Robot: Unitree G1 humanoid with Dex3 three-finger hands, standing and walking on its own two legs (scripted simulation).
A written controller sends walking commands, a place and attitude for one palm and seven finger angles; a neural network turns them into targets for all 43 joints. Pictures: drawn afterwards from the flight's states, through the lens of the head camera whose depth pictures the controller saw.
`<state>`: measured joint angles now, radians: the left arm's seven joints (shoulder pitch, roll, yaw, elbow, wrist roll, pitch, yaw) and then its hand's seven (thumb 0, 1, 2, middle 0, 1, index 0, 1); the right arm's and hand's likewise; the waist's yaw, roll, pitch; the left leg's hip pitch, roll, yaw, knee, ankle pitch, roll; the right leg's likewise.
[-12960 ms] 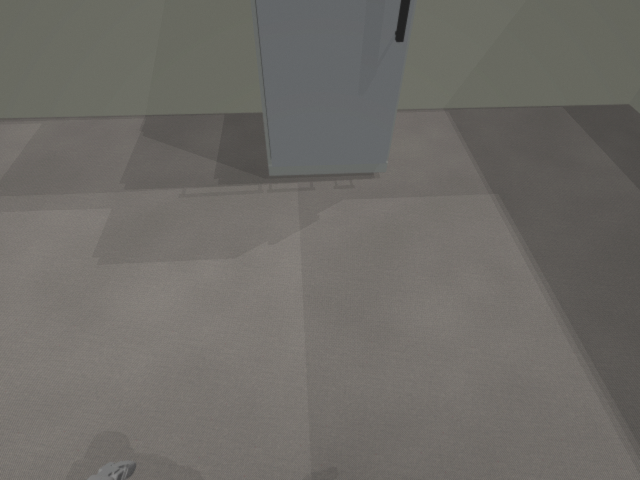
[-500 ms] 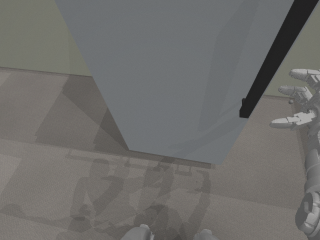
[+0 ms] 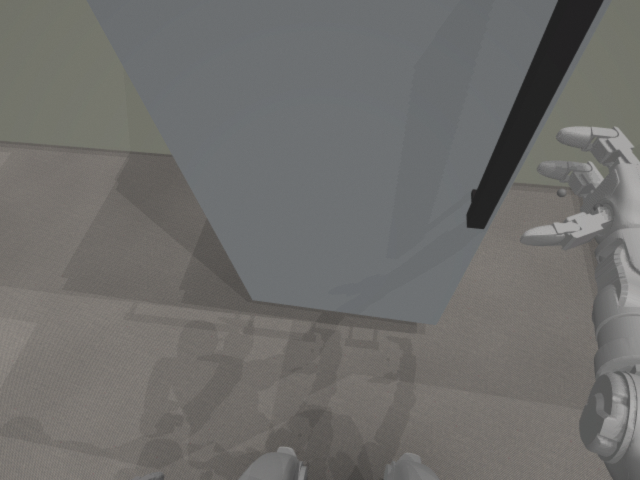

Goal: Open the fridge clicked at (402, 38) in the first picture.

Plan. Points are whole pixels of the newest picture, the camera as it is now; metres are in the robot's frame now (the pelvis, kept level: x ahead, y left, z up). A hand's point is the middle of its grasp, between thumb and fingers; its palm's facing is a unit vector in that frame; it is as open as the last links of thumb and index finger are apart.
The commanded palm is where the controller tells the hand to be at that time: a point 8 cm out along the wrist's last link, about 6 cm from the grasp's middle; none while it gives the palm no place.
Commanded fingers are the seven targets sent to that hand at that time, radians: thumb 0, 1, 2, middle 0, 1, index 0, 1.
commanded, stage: feel for the door with the fingertips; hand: right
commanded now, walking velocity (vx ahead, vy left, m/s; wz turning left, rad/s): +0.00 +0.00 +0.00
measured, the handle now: (532, 82) +0.52 -0.16 +0.19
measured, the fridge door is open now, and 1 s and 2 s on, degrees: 0 0 0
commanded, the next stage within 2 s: slide the fingers in behind the handle in 0.64 s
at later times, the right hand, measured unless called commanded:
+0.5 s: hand (517, 187) +0.47 -0.17 +0.08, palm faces +0.01 +1.00 +0.01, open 14.0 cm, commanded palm +0.45 -0.22 +0.09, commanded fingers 0.00 0.50 -0.30 0.30 1.20 0.30 1.20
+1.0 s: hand (519, 181) +0.48 -0.18 +0.08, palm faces +0.03 +1.00 +0.00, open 13.7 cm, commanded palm +0.45 -0.22 +0.09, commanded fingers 0.00 0.50 -0.30 0.30 1.20 0.30 1.20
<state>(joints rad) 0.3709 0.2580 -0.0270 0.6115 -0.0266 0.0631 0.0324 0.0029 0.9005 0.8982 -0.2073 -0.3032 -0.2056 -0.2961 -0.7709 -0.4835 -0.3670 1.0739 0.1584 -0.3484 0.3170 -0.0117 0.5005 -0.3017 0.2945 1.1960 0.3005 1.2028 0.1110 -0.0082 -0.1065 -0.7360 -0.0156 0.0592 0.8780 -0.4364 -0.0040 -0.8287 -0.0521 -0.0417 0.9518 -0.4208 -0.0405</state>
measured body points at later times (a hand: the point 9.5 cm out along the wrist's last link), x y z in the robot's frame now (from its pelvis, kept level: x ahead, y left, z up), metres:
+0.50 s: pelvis +0.00 +0.01 +0.00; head +0.09 -0.01 +0.44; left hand +0.03 +0.27 -0.11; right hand +0.46 -0.23 +0.08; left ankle -0.01 +0.13 -0.69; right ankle +0.02 -0.09 -0.69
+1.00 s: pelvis +0.00 +0.02 +0.00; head +0.10 +0.00 +0.44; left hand +0.01 +0.29 -0.11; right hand +0.47 -0.23 +0.09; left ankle -0.01 +0.13 -0.69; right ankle +0.02 -0.09 -0.69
